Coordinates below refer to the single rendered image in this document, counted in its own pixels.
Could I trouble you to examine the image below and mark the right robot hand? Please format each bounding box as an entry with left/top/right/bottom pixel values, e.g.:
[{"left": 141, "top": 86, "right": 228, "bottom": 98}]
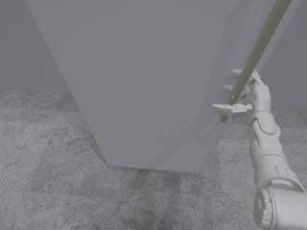
[{"left": 210, "top": 69, "right": 272, "bottom": 119}]

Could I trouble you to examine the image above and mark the fridge door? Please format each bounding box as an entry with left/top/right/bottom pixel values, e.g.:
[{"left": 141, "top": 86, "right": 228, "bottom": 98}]
[{"left": 25, "top": 0, "right": 302, "bottom": 174}]

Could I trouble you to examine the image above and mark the right robot upper arm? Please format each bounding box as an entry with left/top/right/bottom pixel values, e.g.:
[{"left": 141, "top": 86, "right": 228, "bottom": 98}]
[{"left": 252, "top": 186, "right": 307, "bottom": 230}]

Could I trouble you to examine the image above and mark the robot right forearm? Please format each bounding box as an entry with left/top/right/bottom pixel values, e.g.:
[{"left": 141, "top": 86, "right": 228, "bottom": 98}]
[{"left": 247, "top": 112, "right": 307, "bottom": 195}]

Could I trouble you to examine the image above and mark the handle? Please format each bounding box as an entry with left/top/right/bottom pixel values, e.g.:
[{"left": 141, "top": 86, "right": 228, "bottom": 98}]
[{"left": 220, "top": 0, "right": 292, "bottom": 123}]

